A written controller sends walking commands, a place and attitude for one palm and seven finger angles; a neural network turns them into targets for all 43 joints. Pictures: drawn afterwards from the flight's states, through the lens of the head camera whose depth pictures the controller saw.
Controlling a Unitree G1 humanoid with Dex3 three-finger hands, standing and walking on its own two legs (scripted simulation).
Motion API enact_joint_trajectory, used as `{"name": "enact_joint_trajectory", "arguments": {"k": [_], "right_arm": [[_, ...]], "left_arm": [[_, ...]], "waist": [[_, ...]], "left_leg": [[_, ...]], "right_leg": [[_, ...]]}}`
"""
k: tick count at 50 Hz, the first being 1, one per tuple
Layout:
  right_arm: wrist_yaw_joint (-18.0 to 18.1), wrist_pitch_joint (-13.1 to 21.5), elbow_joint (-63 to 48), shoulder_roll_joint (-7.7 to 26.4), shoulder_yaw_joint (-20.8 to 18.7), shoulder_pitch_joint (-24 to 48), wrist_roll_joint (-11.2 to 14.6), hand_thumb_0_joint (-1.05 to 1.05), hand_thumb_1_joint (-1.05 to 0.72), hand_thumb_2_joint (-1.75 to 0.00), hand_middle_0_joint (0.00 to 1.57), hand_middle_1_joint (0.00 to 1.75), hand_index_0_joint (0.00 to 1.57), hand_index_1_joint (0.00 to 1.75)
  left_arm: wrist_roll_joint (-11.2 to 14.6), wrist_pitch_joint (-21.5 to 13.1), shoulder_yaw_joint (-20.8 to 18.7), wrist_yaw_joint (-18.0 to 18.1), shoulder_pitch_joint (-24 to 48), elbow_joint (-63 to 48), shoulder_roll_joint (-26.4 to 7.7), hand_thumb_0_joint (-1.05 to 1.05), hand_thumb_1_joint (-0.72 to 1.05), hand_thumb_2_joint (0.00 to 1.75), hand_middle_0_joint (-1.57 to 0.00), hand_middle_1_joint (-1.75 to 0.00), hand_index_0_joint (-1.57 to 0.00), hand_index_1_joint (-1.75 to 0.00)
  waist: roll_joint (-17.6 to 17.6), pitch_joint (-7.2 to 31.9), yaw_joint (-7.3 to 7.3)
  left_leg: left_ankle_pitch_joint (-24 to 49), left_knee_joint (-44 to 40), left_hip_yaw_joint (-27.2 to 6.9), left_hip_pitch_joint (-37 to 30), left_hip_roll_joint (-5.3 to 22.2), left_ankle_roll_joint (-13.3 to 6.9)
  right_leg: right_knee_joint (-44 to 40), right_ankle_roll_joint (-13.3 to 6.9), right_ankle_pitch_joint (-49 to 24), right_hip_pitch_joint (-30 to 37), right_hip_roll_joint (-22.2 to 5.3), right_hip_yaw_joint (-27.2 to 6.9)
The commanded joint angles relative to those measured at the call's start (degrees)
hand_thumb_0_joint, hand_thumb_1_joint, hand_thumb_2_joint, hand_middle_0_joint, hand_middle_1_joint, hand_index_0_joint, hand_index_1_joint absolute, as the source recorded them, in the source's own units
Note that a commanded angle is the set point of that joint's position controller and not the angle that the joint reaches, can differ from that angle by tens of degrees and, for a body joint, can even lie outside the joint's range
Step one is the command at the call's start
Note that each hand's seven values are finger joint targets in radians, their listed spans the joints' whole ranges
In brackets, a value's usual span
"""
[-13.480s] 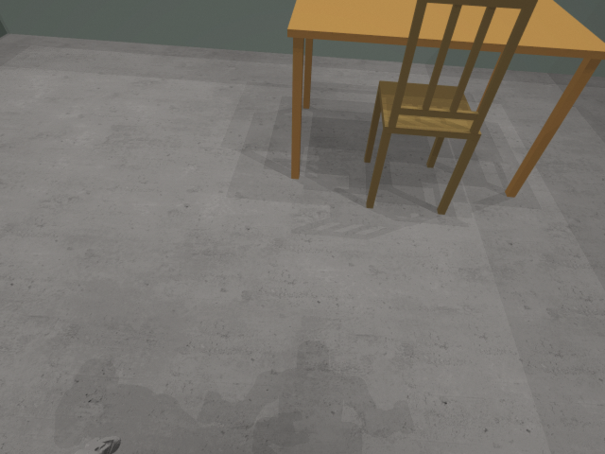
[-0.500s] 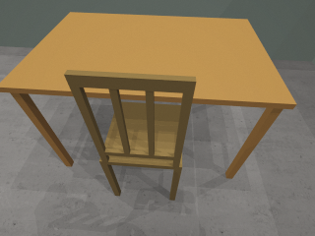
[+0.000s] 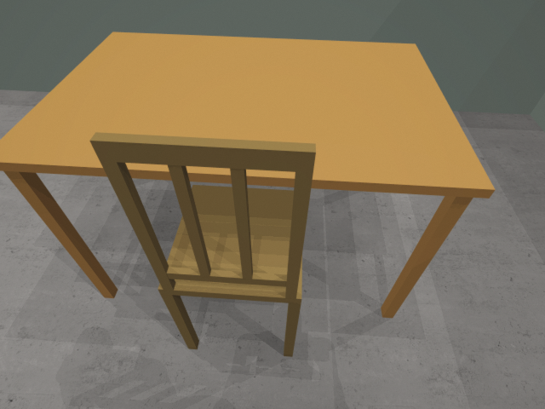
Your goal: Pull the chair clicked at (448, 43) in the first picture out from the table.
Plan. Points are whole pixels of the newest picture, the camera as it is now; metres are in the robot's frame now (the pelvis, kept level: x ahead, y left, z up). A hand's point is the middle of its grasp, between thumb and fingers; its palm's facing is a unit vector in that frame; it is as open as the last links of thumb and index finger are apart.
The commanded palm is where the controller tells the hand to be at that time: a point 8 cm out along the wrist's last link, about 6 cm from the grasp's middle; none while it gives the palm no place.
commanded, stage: come to a stop and stand still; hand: left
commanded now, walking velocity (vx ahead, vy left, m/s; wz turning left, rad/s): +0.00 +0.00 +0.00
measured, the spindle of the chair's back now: (193, 227) +0.46 +0.19 -0.06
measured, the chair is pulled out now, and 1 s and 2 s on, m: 0.00 0.00 0.00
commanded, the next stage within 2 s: look again from close up in 0.12 s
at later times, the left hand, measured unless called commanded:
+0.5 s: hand out of the picture +0.01 +0.20 -0.17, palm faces +0.04 -0.97 -0.25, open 7.3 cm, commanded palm none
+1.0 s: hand out of the picture +0.01 +0.23 -0.18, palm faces +0.00 -0.98 -0.20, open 7.3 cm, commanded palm none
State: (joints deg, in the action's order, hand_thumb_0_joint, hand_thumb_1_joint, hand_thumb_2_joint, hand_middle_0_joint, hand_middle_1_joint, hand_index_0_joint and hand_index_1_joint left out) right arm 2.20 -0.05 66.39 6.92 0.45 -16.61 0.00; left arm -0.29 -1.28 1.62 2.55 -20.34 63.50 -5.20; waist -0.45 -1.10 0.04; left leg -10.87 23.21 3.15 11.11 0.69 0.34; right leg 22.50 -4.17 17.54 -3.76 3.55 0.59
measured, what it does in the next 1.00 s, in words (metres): shifts its weight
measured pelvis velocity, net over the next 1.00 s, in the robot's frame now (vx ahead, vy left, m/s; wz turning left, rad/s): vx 0.00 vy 0.06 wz -0.01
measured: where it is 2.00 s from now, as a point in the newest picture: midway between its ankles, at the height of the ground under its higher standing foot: outside the picture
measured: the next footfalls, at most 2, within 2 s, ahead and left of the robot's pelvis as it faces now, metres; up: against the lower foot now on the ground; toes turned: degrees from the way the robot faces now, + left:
none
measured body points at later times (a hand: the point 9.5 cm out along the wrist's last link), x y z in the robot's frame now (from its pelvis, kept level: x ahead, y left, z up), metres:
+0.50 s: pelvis +0.01 +0.01 -0.01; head +0.02 +0.00 +0.44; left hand +0.01 +0.25 -0.15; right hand +0.04 -0.22 -0.17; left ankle +0.02 +0.12 -0.74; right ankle -0.06 -0.07 -0.74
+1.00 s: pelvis +0.00 +0.06 +0.00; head +0.03 +0.07 +0.45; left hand +0.02 +0.28 -0.16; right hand +0.03 -0.17 -0.16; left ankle +0.02 +0.12 -0.74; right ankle -0.06 -0.07 -0.74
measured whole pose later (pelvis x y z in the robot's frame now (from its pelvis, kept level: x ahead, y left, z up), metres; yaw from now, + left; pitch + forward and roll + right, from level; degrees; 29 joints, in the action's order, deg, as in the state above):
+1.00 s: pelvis +0.00 +0.06 +0.00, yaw +0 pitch +0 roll +0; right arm 1.0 0.5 62.8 9.4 -0.2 -12.8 -0.5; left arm -0.6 -0.6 1.4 3.0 -16.8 59.4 -9.9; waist -1.2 -2.6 0.0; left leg -13.2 26.5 5.0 13.4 -2.8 -4.5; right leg 25.3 0.5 19.2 -5.8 -0.2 -0.8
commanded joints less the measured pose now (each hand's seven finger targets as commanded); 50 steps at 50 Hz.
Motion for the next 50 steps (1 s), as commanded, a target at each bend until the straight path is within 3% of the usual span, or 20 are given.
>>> {"name": "enact_joint_trajectory", "arguments": {"k": [1, 4, 10, 11, 12, 13, 14, 17, 21, 22, 27, 32, 42, 50], "right_arm": [[0.23, 0.90, -1.38, 4.01, -0.63, -2.76, 0.21, 0.00, -0.90, -0.90, 0.20, 0.30, 0.20, 0.30], [0.24, 0.94, -1.66, 4.51, -0.61, -2.62, 0.07, 0.00, -0.90, -0.90, 0.20, 0.30, 0.20, 0.30], [0.26, 0.71, -2.14, 5.17, -0.47, -1.89, 0.14, 0.00, -0.90, -0.90, 0.20, 0.30, 0.20, 0.30], [-0.45, 0.30, -8.71, 9.11, -1.68, 4.39, -1.63, 0.00, -0.90, -0.90, 0.20, 0.30, 0.20, 0.30], [-0.77, 1.33, -8.45, 7.26, -2.53, 0.38, -1.27, 0.00, -0.90, -0.90, 0.20, 0.30, 0.20, 0.30], [-0.95, 1.58, -8.34, 7.21, -2.66, 1.18, -1.16, 0.00, -0.90, -0.90, 0.20, 0.30, 0.20, 0.30], [-1.00, 1.48, -8.22, 5.89, -2.31, 0.41, -1.01, 0.00, -0.90, -0.90, 0.20, 0.30, 0.20, 0.30], [-1.08, 1.26, -8.80, 6.02, -2.20, -0.74, -1.01, 0.00, -0.90, -0.90, 0.20, 0.30, 0.20, 0.30], [-0.86, 1.29, -8.38, 6.38, -2.01, -0.60, -0.93, 0.00, -0.90, -0.90, 0.20, 0.30, 0.20, 0.30], [-0.80, 1.28, -8.32, 6.60, -1.96, -0.28, -0.89, 0.00, -0.90, -0.90, 0.20, 0.30, 0.20, 0.30], [-0.67, 1.42, -7.84, 7.86, -1.91, 0.93, -0.70, 0.00, -0.90, -0.90, 0.20, 0.30, 0.20, 0.30], [-0.58, 1.63, -7.45, 8.52, -1.95, 1.52, -0.67, 0.00, -0.90, -0.90, 0.20, 0.30, 0.20, 0.30], [-0.66, 1.68, -6.42, 9.21, -1.89, 1.91, -0.60, 0.00, -0.90, -0.90, 0.20, 0.30, 0.20, 0.30], [-0.73, 1.76, -5.04, 9.06, -1.75, 1.12, -0.44, 0.00, -0.90, -0.90, 0.20, 0.30, 0.20, 0.30]], "left_arm": [[-0.27, -0.67, -1.36, 0.48, -5.76, -0.90, -6.03, 0.00, 0.90, 0.90, -0.20, -0.30, -0.20, -0.30], [-0.27, -0.74, -1.42, 0.55, -6.00, -0.87, -6.25, 0.00, 0.90, 0.90, -0.20, -0.30, -0.20, -0.30], [-0.18, -0.66, -1.38, 0.64, -5.91, -0.92, -7.10, 0.00, 0.90, 0.90, -0.20, -0.30, -0.20, -0.30], [0.24, -2.12, -0.45, 0.65, 0.84, -4.83, -16.29, 0.00, 0.90, 0.90, -0.20, -0.30, -0.20, -0.30], [-0.23, -1.68, -2.01, 0.99, -2.46, -5.57, -11.55, 0.00, 0.90, 0.90, -0.20, -0.30, -0.20, -0.30], [-0.46, -1.96, -2.17, 0.80, -2.29, -5.14, -11.48, 0.00, 0.90, 0.90, -0.20, -0.30, -0.20, -0.30], [-0.35, -2.11, -1.63, 0.77, -1.96, -4.87, -10.55, 0.00, 0.90, 0.90, -0.20, -0.30, -0.20, -0.30], [-0.19, -2.17, -2.07, 1.03, -1.13, -4.97, -10.09, 0.00, 0.90, 0.90, -0.20, -0.30, -0.20, -0.30], [-0.33, -1.85, -2.40, 1.24, -0.96, -5.69, -10.40, 0.00, 0.90, 0.90, -0.20, -0.30, -0.20, -0.30], [-0.28, -1.74, -2.47, 1.30, -1.00, -5.86, -10.42, 0.00, 0.90, 0.90, -0.20, -0.30, -0.20, -0.30], [-0.41, -1.13, -2.36, 1.21, -0.88, -6.75, -10.31, 0.00, 0.90, 0.90, -0.20, -0.30, -0.20, -0.30], [-0.44, -0.83, -2.23, 1.10, -0.40, -7.19, -10.51, 0.00, 0.90, 0.90, -0.20, -0.30, -0.20, -0.30], [-0.45, -0.31, -1.74, 0.83, 0.31, -7.01, -10.49, 0.00, 0.90, 0.90, -0.20, -0.30, -0.20, -0.30], [-0.48, -0.19, -1.30, 0.70, -0.70, -5.70, -9.88, 0.00, 0.90, 0.90, -0.20, -0.30, -0.20, -0.30]], "waist": [[-1.14, -4.89, 0.07], [-1.55, -2.94, 0.05], [-1.05, -2.90, 0.02], [6.35, -8.62, -3.00], [5.28, -6.83, -0.32], [3.94, -5.62, -0.96], [1.19, -3.27, -1.08], [-6.15, -0.23, -1.37], [-2.29, 0.13, -0.95], [-2.64, -0.28, -1.08], [-0.86, -1.26, -0.29], [1.06, 0.24, -0.01], [1.07, -0.66, -0.11], [-0.21, -1.60, -0.25]], "left_leg": [[6.98, -2.08, -4.60, -3.64, 4.60, -1.52], [8.29, -1.65, -4.49, -4.80, 4.70, -1.50], [7.87, -1.76, -4.22, -4.77, 4.72, -1.35], [11.01, 3.19, -6.92, -1.50, -0.53, -3.08], [3.36, 4.71, -5.87, 1.08, 4.36, -2.11], [2.58, 5.12, -6.65, 1.51, 3.58, -1.94], [2.57, 6.40, -6.54, 0.94, 2.94, -1.65], [1.67, 8.22, -5.30, 2.28, 1.95, -1.57], [5.12, 7.04, -4.46, 1.58, 2.17, -1.80], [6.41, 6.77, -4.86, 1.31, 2.45, -2.00], [13.36, 4.95, -6.53, -0.72, 3.94, -2.84], [16.42, 3.90, -7.30, -2.82, 4.62, -3.32], [11.68, 0.01, -8.66, -3.80, 5.12, -3.95], [8.81, -2.18, -9.02, -4.00, 5.27, -4.13]], "right_leg": [[-5.19, 2.59, -19.81, -8.15, -9.37, -6.61], [-4.66, 2.93, -23.33, -6.97, -9.84, -6.73], [-4.67, 3.40, -24.60, -6.55, -9.98, -7.00], [-1.79, 2.95, -21.84, -14.32, -7.16, -6.09], [-2.87, 3.09, -5.48, -15.21, -9.50, -9.02], [-4.30, 1.82, -6.85, -14.55, -9.88, -10.41], [-5.50, 1.65, -8.25, -12.47, -10.77, -10.70], [-4.39, 1.86, -17.33, -7.91, -11.66, -11.02], [-0.77, 2.37, -29.10, -5.57, -11.24, -9.11], [0.24, 2.42, -30.41, -5.69, -10.77, -8.38], [1.49, 2.16, -23.67, -7.47, -9.13, -6.53], [1.29, 2.30, -18.66, -7.27, -8.79, -6.23], [-0.48, 2.73, -9.92, -8.50, -8.56, -5.91], [-1.23, 3.08, -7.86, -9.26, -8.87, -5.35]]}}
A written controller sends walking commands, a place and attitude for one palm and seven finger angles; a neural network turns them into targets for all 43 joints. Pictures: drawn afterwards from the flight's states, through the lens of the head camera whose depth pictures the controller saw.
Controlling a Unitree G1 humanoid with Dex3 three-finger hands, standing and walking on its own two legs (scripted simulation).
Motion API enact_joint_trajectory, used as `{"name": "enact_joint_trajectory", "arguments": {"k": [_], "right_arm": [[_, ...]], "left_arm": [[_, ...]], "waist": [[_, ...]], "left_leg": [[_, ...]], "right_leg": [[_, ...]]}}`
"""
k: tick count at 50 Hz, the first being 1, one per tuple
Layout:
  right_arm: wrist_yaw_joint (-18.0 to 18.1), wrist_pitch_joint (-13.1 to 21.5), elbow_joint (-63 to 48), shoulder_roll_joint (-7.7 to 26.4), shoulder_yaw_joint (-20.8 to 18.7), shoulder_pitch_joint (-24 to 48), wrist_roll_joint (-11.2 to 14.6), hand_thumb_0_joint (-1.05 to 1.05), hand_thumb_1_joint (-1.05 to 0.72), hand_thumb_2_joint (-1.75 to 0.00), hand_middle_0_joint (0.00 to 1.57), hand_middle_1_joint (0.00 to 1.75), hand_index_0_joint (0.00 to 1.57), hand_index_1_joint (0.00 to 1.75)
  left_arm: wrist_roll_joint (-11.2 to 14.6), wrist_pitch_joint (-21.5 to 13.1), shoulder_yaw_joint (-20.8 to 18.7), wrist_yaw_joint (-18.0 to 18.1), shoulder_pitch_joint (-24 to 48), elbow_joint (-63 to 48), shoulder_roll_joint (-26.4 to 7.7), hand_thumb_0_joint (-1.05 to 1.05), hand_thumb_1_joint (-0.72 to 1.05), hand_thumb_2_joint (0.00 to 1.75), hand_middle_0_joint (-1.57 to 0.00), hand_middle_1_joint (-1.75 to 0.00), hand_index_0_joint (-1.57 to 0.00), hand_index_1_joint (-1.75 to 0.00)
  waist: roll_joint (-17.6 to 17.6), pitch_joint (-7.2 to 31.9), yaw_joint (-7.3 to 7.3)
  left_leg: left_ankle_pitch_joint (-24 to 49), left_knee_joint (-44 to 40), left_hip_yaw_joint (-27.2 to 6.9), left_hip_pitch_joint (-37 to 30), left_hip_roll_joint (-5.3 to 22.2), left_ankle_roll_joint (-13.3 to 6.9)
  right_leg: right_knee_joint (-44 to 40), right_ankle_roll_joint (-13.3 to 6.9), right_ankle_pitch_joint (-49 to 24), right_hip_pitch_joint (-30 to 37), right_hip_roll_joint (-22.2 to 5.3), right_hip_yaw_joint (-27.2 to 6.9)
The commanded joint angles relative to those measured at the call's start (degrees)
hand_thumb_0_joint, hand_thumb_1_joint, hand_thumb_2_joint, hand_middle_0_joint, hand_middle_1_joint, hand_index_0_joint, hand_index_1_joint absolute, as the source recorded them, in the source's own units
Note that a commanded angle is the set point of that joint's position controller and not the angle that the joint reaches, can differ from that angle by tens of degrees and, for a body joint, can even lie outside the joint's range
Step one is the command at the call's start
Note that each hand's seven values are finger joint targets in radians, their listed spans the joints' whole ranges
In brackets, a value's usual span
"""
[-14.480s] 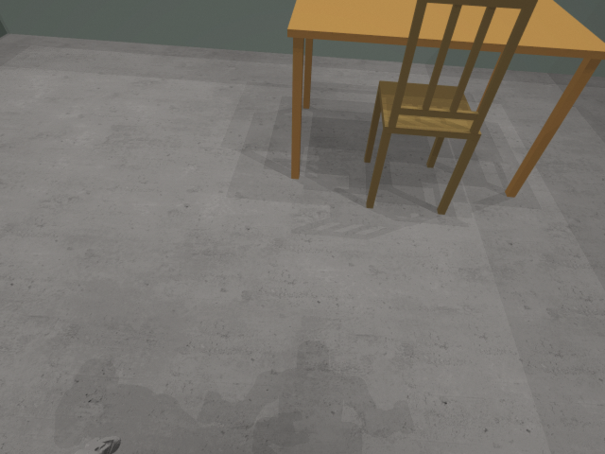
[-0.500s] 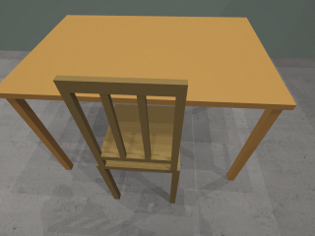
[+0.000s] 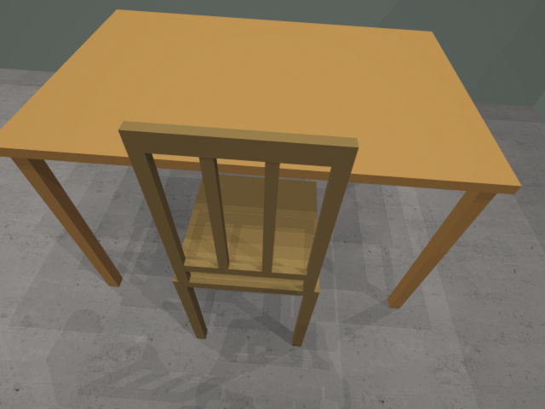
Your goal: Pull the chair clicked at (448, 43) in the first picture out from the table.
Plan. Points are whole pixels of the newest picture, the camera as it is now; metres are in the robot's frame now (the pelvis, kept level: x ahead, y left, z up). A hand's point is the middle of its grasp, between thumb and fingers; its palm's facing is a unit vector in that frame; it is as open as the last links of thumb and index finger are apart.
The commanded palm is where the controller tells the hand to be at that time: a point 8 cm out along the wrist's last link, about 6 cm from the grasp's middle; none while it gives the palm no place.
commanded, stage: look again from close up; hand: left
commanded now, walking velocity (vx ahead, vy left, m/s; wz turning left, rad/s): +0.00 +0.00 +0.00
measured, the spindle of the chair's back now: (217, 220) +0.46 +0.14 -0.06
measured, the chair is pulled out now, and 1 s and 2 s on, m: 0.00 0.00 0.00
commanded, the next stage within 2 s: shuffle to correct the standing spot in 0.70 s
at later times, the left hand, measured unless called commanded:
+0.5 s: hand out of the picture -0.03 +0.19 -0.18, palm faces +0.00 -0.98 -0.18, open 7.3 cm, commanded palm none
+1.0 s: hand out of the picture -0.04 +0.17 -0.18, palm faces -0.01 -0.99 -0.16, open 7.3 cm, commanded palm none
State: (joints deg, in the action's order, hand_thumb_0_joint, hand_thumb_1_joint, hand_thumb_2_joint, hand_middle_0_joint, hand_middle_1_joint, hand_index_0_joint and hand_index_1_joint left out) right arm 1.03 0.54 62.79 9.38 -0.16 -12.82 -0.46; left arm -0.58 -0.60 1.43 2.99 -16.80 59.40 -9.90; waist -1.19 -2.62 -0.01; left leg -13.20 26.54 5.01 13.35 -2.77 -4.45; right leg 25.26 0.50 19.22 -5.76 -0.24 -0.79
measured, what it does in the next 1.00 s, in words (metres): stands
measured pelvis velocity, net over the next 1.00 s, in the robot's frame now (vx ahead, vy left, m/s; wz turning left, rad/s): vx -0.01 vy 0.01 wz -0.02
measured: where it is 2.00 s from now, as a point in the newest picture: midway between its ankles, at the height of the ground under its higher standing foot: outside the picture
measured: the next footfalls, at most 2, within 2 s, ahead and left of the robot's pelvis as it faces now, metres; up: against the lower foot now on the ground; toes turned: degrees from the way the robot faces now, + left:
none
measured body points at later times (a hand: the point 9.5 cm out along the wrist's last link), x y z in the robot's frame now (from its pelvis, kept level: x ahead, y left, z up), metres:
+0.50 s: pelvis -0.01 +0.03 +0.00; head +0.01 +0.04 +0.45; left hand -0.03 +0.25 -0.16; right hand -0.01 -0.20 -0.15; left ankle +0.01 +0.07 -0.74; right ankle -0.06 -0.13 -0.74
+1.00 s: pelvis -0.01 +0.01 +0.00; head +0.02 +0.02 +0.45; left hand -0.04 +0.23 -0.16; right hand -0.02 -0.20 -0.16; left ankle +0.01 +0.07 -0.74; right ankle -0.06 -0.13 -0.74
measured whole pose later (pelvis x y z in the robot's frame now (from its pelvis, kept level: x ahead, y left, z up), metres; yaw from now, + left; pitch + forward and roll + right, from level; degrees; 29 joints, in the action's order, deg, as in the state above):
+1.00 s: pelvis -0.01 +0.01 +0.00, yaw -1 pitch +1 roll +1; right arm 1.4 0.6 66.5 7.1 -0.2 -15.6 -0.2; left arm -0.8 0.4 1.6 2.7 -20.3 62.7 -7.9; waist -1.8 -1.3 -0.3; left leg -10.5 22.2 6.6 13.5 -4.5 -5.8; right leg 25.4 1.8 18.3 -8.3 -2.0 -2.3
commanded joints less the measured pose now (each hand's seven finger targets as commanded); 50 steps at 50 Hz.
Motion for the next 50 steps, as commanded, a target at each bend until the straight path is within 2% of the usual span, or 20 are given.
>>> {"name": "enact_joint_trajectory", "arguments": {"k": [1, 7, 10, 14, 20, 26, 30, 35, 37, 40, 42, 47, 50], "right_arm": [[0.41, 1.12, -1.49, 6.65, -1.10, -2.76, 0.09, 0.00, -0.90, -0.90, 0.20, 0.30, 0.20, 0.30], [0.44, 1.22, -0.57, 6.41, -1.03, -3.47, 0.17, 0.00, -0.90, -0.90, 0.20, 0.30, 0.20, 0.30], [0.50, 1.21, -0.05, 6.30, -0.94, -4.18, 0.22, 0.00, -0.90, -0.90, 0.20, 0.30, 0.20, 0.30], [0.49, 1.21, 0.49, 6.09, -0.89, -4.48, 0.26, 0.00, -0.90, -0.90, 0.20, 0.30, 0.20, 0.30], [0.51, 1.32, 1.10, 5.71, -0.89, -5.18, 0.31, 0.00, -0.90, -0.90, 0.20, 0.30, 0.20, 0.30], [0.36, 1.10, 1.26, 5.27, -0.93, -5.33, 0.37, 0.00, -0.90, -0.90, 0.20, 0.30, 0.20, 0.30], [0.46, 1.18, 1.63, 5.11, -0.84, -6.00, 0.34, 0.00, -0.90, -0.90, 0.20, 0.30, 0.20, 0.30], [0.49, 1.22, 1.84, 4.79, -0.76, -6.29, 0.42, 0.00, -0.90, -0.90, 0.20, 0.30, 0.20, 0.30], [0.47, 1.14, 1.78, 4.71, -0.74, -6.23, 0.46, 0.00, -0.90, -0.90, 0.20, 0.30, 0.20, 0.30], [0.49, 1.20, 2.06, 4.44, -0.67, -6.76, 0.42, 0.00, -0.90, -0.90, 0.20, 0.30, 0.20, 0.30], [0.53, 1.26, 2.60, 4.04, -0.62, -6.78, 0.38, 0.00, -0.90, -0.90, 0.20, 0.30, 0.20, 0.30], [0.89, 0.83, 3.10, 4.74, -1.26, -6.64, 0.22, 0.00, -0.90, -0.90, 0.20, 0.30, 0.20, 0.30], [1.25, 0.55, 3.14, 5.60, -1.90, -7.16, 0.04, 0.00, -0.90, -0.90, 0.20, 0.30, 0.20, 0.30]], "left_arm": [[-0.23, -0.78, -1.10, 0.22, -4.43, -1.66, -5.42, 0.00, 0.90, 0.90, -0.20, -0.30, -0.20, -0.30], [-0.26, -0.68, -0.93, 0.19, -5.75, -0.47, -4.95, 0.00, 0.90, 0.90, -0.20, -0.30, -0.20, -0.30], [-0.29, -0.55, -0.86, 0.22, -6.19, 0.16, -4.52, 0.00, 0.90, 0.90, -0.20, -0.30, -0.20, -0.30], [-0.39, -0.35, -0.83, 0.20, -6.97, 0.86, -4.11, 0.00, 0.90, 0.90, -0.20, -0.30, -0.20, -0.30], [-0.41, -0.36, -0.90, 0.22, -8.13, 1.50, -3.65, 0.00, 0.90, 0.90, -0.20, -0.30, -0.20, -0.30], [-0.52, -0.27, -0.87, 0.14, -8.39, 1.67, -3.52, 0.00, 0.90, 0.90, -0.20, -0.30, -0.20, -0.30], [-0.48, -0.18, -0.91, 0.22, -9.02, 1.91, -3.24, 0.00, 0.90, 0.90, -0.20, -0.30, -0.20, -0.30], [-0.47, -0.28, -0.91, 0.25, -9.40, 2.20, -2.97, 0.00, 0.90, 0.90, -0.20, -0.30, -0.20, -0.30], [-0.50, -0.25, -0.90, 0.25, -9.17, 2.09, -3.07, 0.00, 0.90, 0.90, -0.20, -0.30, -0.20, -0.30], [-0.42, -0.39, -0.81, 0.26, -9.37, 2.28, -2.80, 0.00, 0.90, 0.90, -0.20, -0.30, -0.20, -0.30], [-0.36, -0.34, -0.63, 0.16, -9.46, 2.52, -2.28, 0.00, 0.90, 0.90, -0.20, -0.30, -0.20, -0.30], [-0.42, 0.48, -0.64, -0.12, -9.61, 2.52, -1.74, 0.00, 0.90, 0.90, -0.20, -0.30, -0.20, -0.30], [-0.67, 1.14, -0.89, -0.40, -9.69, 2.26, -1.57, 0.00, 0.90, 0.90, -0.20, -0.30, -0.20, -0.30]], "waist": [[1.31, -0.19, -0.10], [2.50, 0.34, -0.03], [1.93, 0.28, -0.12], [1.90, -1.20, 0.14], [1.36, -0.03, 0.24], [0.55, -2.32, 0.33], [2.43, -1.04, 0.17], [1.41, -0.61, 0.13], [0.34, -1.71, 0.10], [0.50, -0.66, -0.07], [0.01, -1.42, -0.28], [2.14, -2.87, -0.31], [4.69, -2.48, -0.48]], "left_leg": [[10.14, -6.06, -11.05, -5.97, 8.86, 0.51], [8.89, -7.75, -11.66, -6.65, 9.14, 0.48], [8.97, -8.58, -11.89, -7.01, 9.41, 0.62], [5.54, -10.30, -12.64, -5.67, 9.45, 0.80], [5.52, -11.05, -12.88, -6.80, 9.51, 1.09], [0.98, -11.79, -12.65, -4.71, 9.32, 1.00], [2.23, -12.28, -12.92, -6.01, 9.57, 1.63], [3.95, -11.41, -12.24, -6.67, 9.47, 1.52], [3.66, -10.95, -12.03, -5.71, 9.23, 1.27], [5.36, -10.27, -11.61, -6.84, 9.18, 1.17], [2.75, -10.80, -11.95, -6.43, 9.61, 1.05], [-4.62, -13.57, -14.49, -4.10, 12.11, 0.74], [-6.54, -14.89, -16.08, -3.99, 14.08, 0.22]], "right_leg": [[-4.12, -1.61, -8.42, -7.28, -5.00, -3.61], [-4.03, -1.40, -7.22, -7.41, -5.07, -3.15], [-3.71, -1.23, -6.90, -7.61, -5.09, -2.66], [-3.75, -1.15, -5.47, -8.13, -5.12, -2.41], [-3.37, -1.06, -5.58, -8.40, -5.28, -2.47], [-4.05, -1.28, -4.05, -9.67, -5.36, -2.85], [-3.15, -1.21, -4.31, -9.72, -5.22, -2.73], [-3.44, -1.25, -5.10, -9.88, -5.43, -3.07], [-3.98, -1.39, -4.97, -10.11, -5.50, -3.34], [-3.81, -1.45, -5.92, -10.08, -5.65, -3.57], [-4.31, -1.17, -4.61, -10.33, -5.08, -3.21], [-2.44, -0.71, -1.70, -11.01, -3.59, -1.64], [0.47, -0.53, -0.06, -12.06, -2.67, 0.02]]}}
